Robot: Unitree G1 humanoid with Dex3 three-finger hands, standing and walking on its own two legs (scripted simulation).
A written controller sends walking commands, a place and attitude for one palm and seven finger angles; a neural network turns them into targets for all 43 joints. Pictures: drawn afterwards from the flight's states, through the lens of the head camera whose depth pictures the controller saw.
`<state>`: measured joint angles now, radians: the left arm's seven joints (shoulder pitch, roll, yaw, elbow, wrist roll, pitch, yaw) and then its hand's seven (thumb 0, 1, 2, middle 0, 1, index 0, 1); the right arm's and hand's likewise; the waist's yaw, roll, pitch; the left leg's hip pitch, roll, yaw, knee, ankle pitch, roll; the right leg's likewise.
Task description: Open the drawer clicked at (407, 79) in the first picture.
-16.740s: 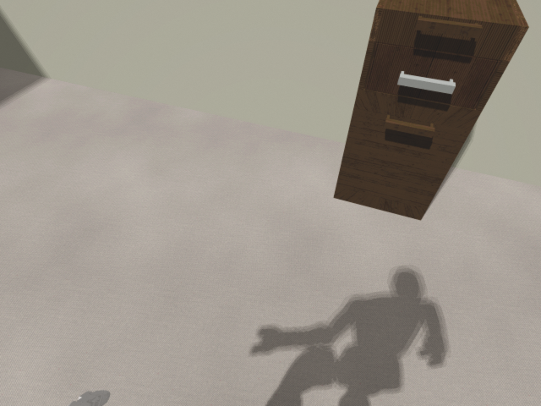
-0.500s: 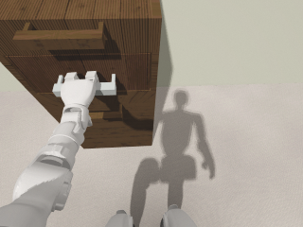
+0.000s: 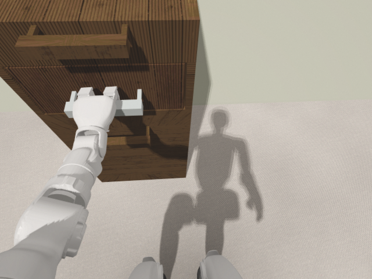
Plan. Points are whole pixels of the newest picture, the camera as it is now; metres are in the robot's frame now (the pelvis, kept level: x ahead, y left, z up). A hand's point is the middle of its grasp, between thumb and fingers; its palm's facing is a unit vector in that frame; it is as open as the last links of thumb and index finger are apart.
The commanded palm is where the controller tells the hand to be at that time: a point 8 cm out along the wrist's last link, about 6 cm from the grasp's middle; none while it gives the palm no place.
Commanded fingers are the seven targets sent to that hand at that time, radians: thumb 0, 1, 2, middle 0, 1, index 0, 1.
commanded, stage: pull the drawer open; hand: left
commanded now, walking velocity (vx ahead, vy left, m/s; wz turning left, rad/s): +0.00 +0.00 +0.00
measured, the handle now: (106, 101) +0.53 +0.17 +0.00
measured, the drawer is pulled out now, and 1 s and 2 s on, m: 0.00 0.10 0.21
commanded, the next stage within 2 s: none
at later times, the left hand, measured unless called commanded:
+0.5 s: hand (101, 135) +0.45 +0.17 -0.02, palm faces -0.04 -0.05 -1.00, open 6.2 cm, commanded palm +0.40 +0.17 +0.04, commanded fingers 0.00 0.90 0.90 -0.40 -1.35 -0.40 -1.35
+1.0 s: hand (98, 162) +0.38 +0.17 -0.02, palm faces -0.03 -0.05 -1.00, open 6.1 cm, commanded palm +0.34 +0.17 +0.04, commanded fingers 0.00 0.90 0.90 -0.40 -1.35 -0.40 -1.35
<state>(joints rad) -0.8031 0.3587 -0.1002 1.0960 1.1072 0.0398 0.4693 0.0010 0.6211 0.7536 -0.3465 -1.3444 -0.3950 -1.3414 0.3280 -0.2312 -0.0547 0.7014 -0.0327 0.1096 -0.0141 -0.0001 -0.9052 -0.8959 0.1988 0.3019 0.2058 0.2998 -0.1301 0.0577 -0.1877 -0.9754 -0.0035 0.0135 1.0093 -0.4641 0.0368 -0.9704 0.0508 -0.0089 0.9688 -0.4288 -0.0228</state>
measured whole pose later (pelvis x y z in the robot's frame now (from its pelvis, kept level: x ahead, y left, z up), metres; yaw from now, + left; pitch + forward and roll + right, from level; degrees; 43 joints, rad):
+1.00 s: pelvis +0.02 -0.01 +0.02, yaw +0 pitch +18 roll -1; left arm -0.32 0.25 -0.18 0.68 1.12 0.07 0.50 0.02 0.64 0.77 -0.29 -1.35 -0.39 -1.35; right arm 0.20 -0.21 -0.06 0.63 -0.02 0.15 -0.01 0.00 -0.91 -0.90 0.20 0.30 0.20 0.30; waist -0.02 0.05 -0.19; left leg -0.76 -0.01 0.01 0.91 -0.47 0.03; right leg -0.77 0.05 0.00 0.90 -0.44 -0.03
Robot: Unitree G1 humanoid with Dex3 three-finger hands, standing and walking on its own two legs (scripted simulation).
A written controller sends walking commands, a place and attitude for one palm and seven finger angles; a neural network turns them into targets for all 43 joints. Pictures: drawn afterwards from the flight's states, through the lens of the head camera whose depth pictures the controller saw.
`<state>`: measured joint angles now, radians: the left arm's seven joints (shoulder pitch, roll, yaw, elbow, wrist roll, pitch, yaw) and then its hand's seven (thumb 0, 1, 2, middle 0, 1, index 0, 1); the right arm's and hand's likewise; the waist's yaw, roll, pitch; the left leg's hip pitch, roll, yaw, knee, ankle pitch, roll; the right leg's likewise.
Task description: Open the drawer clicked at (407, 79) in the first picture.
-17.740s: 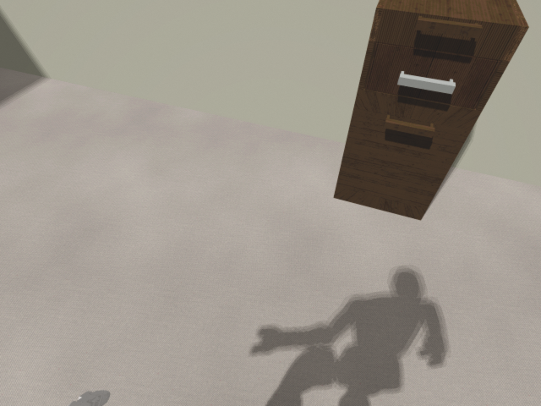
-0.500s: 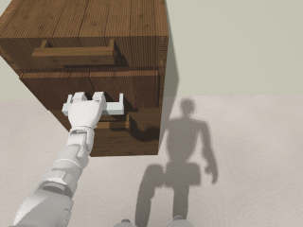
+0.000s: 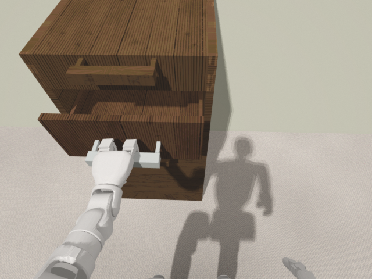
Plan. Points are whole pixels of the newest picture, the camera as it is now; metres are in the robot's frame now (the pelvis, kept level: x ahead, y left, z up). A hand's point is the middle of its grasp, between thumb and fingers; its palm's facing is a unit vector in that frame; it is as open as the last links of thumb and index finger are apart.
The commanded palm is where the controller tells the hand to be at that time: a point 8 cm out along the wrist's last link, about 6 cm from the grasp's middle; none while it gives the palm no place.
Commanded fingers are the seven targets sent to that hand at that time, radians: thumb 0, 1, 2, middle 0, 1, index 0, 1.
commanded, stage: pull the drawer open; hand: left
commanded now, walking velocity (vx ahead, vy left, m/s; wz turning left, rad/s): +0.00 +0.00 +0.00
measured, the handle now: (125, 151) +0.42 +0.17 -0.02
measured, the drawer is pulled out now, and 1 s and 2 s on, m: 0.10 0.21 0.30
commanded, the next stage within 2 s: open the thumb to release the handle in 1.88 s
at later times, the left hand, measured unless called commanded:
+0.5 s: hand (116, 196) +0.31 +0.18 -0.04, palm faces -0.02 -0.06 -1.00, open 6.1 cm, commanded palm +0.27 +0.18 +0.02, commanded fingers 0.00 0.90 0.90 -0.40 -1.35 -0.40 -1.35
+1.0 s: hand (111, 220) +0.25 +0.18 -0.04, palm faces -0.01 -0.08 -1.00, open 6.1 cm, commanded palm +0.22 +0.18 +0.02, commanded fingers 0.00 0.90 0.90 -0.40 -1.35 -0.40 -1.35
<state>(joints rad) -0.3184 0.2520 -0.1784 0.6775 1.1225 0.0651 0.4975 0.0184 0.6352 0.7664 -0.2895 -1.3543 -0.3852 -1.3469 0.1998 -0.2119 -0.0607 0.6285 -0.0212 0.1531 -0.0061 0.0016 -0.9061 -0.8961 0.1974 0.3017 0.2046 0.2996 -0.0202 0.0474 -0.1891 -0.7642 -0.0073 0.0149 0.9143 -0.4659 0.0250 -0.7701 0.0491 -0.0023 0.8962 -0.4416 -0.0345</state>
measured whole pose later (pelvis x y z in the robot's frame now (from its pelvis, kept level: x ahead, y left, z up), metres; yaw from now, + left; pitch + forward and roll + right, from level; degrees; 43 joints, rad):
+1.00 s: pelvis -0.01 -0.01 +0.00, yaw +0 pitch +14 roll +0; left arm 0.14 0.26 -0.21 0.26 1.13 0.07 0.52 0.04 0.63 0.77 -0.26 -1.35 -0.41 -1.34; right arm 0.14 -0.21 -0.03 0.56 -0.03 0.12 0.01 0.01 -0.91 -0.90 0.20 0.30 0.20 0.30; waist 0.02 0.05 -0.17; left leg -0.71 -0.01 0.02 0.94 -0.48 0.01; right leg -0.73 0.05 0.00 0.95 -0.47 -0.05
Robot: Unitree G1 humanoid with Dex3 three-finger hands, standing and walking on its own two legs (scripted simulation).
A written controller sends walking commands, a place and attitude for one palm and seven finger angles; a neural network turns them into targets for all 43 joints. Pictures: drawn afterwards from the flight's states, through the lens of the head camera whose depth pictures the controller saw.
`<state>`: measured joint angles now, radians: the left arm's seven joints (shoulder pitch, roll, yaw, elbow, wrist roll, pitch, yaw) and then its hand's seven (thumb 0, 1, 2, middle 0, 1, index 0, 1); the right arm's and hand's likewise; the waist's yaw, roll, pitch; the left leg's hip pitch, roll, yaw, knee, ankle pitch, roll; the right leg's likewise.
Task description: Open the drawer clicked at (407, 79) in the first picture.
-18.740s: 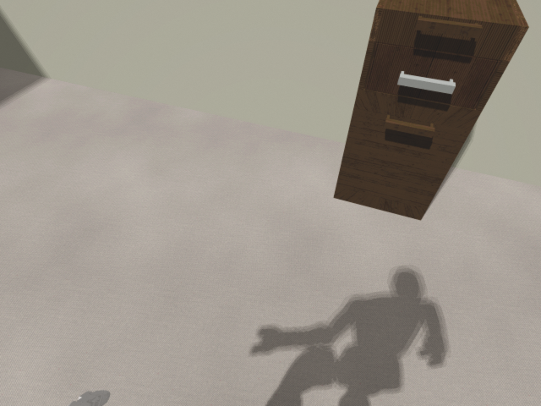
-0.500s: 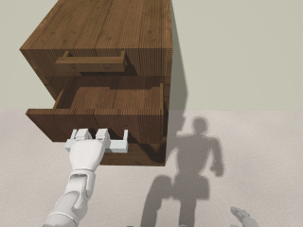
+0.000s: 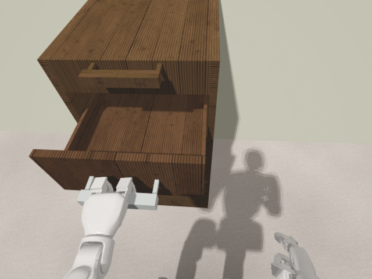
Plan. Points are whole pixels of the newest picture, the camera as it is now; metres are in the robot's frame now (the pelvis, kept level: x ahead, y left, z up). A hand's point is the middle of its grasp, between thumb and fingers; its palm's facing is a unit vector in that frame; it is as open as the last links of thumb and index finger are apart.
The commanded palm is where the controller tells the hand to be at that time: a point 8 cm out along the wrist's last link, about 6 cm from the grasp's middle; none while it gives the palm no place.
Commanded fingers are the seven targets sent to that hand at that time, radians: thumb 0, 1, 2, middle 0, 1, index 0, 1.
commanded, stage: pull the drawer open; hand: left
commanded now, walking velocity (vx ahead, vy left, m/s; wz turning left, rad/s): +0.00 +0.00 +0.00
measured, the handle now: (121, 190) +0.31 +0.18 -0.01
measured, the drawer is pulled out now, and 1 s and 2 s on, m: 0.21 0.30 0.30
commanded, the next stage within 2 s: open the thumb to release the handle in 0.88 s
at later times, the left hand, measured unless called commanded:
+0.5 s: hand (109, 241) +0.21 +0.18 -0.03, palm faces -0.02 -0.11 -0.99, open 6.2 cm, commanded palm +0.16 +0.19 +0.02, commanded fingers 0.00 0.90 0.90 -0.40 -1.35 -0.40 -1.35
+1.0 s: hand (103, 263) +0.16 +0.19 -0.03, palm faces -0.06 -0.13 -0.99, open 6.4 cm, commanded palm +0.14 +0.20 +0.02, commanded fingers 0.00 0.76 0.84 -0.39 -1.34 -0.39 -1.34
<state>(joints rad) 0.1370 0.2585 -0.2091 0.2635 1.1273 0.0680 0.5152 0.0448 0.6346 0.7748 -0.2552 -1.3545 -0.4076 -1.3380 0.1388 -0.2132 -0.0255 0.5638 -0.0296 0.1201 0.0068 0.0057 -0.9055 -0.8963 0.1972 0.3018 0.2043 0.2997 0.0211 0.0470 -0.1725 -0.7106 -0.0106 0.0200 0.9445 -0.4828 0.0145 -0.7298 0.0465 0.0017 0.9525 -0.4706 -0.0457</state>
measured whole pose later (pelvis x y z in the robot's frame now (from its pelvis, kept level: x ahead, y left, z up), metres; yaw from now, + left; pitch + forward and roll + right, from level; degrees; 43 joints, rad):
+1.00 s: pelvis +0.00 -0.02 -0.02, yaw -1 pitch +17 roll +2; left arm 0.63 0.31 -0.07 -0.11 1.09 -0.11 0.52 0.06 0.64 0.70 -0.23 -1.35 -0.37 -1.29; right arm 0.14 -0.21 0.00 0.47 -0.07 0.09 0.07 0.01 -0.90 -0.90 0.20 0.30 0.20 0.30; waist 0.03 0.03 -0.21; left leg -0.80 0.00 0.05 1.06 -0.54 -0.01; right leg -0.85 0.06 0.02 1.10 -0.53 -0.07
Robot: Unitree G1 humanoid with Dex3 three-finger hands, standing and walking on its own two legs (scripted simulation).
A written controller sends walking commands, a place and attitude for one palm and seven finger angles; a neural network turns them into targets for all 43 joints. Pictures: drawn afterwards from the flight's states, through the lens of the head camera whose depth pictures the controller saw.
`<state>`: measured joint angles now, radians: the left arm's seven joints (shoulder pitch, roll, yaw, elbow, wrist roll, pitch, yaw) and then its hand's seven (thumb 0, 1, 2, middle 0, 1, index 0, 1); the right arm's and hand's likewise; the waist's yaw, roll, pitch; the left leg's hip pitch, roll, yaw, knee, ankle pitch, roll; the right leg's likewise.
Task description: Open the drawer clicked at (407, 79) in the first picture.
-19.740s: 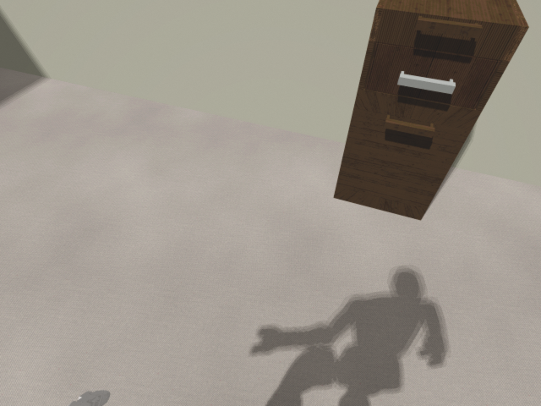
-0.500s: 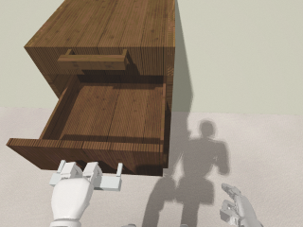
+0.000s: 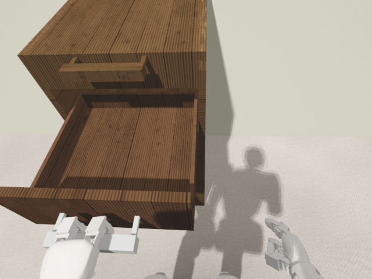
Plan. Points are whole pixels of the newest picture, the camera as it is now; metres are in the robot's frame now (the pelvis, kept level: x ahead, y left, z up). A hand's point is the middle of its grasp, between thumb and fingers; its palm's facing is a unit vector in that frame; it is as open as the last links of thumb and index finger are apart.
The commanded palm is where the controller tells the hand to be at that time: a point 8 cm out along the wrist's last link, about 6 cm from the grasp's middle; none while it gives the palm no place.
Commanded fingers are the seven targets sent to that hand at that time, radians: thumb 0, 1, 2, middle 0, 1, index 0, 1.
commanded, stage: open the thumb to release the handle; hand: left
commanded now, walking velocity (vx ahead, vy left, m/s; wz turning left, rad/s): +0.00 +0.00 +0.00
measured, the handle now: (95, 230) +0.22 +0.20 +0.01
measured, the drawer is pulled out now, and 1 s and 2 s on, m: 0.30 0.30 0.30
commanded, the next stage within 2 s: lift the hand off the handle in 0.48 s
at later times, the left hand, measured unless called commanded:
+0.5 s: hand (81, 262) +0.16 +0.22 -0.01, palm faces -0.02 -0.11 -0.99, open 12.4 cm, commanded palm +0.14 +0.21 +0.04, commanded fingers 0.00 -0.50 0.30 -0.30 -1.20 -0.30 -1.20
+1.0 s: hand (83, 256) +0.17 +0.22 -0.01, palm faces -0.01 -0.11 -0.99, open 13.5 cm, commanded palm +0.16 +0.21 +0.06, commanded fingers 0.00 -0.50 0.30 -0.30 -1.20 -0.30 -1.20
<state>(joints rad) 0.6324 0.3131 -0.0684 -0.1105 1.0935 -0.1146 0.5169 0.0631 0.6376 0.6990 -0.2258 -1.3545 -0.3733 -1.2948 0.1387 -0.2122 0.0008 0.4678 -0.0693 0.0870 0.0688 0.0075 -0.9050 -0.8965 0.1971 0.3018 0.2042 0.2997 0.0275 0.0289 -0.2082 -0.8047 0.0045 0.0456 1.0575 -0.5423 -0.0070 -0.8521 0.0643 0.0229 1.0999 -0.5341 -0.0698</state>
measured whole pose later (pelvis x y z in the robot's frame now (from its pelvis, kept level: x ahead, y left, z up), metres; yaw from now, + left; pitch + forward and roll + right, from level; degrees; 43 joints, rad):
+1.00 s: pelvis -0.02 +0.01 +0.01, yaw +2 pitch +14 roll +0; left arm 0.41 0.31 -0.15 0.04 1.09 -0.01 0.51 0.00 -0.48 0.30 -0.31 -1.20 -0.36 -1.25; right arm 0.15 -0.22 -0.01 0.51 -0.05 0.11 0.02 0.01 -0.90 -0.90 0.20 0.30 0.20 0.30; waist 0.04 0.06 -0.17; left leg -0.77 -0.01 0.00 1.02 -0.49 0.01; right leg -0.78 0.04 -0.02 1.02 -0.48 -0.05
